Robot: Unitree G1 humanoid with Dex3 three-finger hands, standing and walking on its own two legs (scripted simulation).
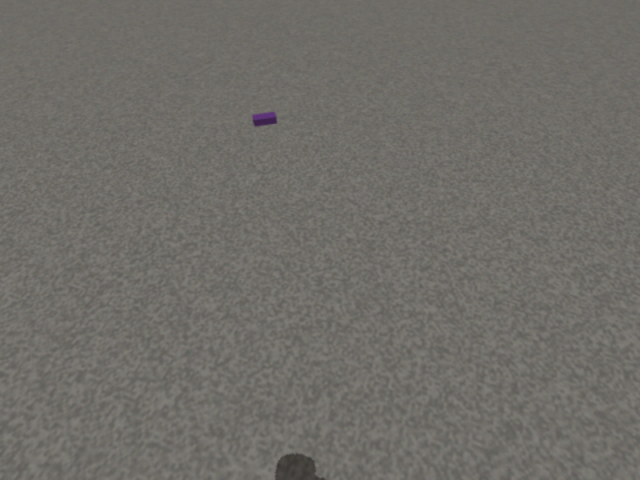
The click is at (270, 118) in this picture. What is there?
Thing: flat box
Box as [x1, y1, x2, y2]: [252, 112, 276, 125]
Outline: 274,112 252,115 254,125 275,123 276,119
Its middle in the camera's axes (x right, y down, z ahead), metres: -0.34 -0.73 +2.33
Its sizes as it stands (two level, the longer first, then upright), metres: 0.132 0.063 0.041
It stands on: the floor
